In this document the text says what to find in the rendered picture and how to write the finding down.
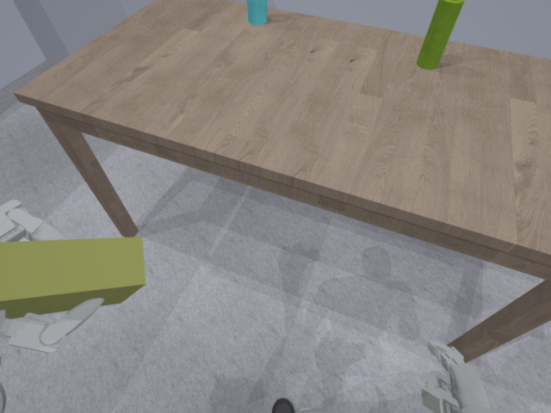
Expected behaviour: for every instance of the right robot hand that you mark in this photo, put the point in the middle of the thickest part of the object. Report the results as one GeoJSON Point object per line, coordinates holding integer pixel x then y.
{"type": "Point", "coordinates": [464, 387]}

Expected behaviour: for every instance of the sponge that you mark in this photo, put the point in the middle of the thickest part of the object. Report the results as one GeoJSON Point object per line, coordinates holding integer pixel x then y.
{"type": "Point", "coordinates": [50, 276]}

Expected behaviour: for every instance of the table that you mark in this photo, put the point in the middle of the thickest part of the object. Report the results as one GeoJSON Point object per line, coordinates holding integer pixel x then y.
{"type": "Point", "coordinates": [333, 114]}

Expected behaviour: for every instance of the left robot hand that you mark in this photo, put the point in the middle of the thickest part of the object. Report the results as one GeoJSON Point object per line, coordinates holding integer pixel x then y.
{"type": "Point", "coordinates": [34, 331]}

